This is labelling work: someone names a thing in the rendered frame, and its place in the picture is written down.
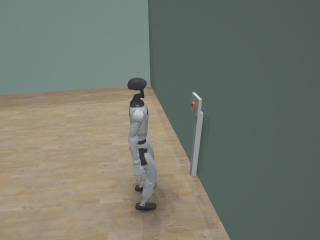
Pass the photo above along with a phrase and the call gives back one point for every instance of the robot right hand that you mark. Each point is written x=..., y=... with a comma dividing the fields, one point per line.
x=137, y=171

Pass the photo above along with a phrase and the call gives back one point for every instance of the panel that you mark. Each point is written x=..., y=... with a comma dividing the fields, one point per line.
x=196, y=133

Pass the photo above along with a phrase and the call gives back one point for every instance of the robot right forearm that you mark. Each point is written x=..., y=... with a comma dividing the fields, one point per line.
x=134, y=148

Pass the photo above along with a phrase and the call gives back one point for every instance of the robot right upper arm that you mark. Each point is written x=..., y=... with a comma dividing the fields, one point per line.
x=136, y=120

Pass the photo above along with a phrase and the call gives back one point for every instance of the robot head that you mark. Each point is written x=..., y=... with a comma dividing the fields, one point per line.
x=137, y=84

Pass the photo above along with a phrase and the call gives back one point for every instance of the robot left foot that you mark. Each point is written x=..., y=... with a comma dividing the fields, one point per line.
x=138, y=188

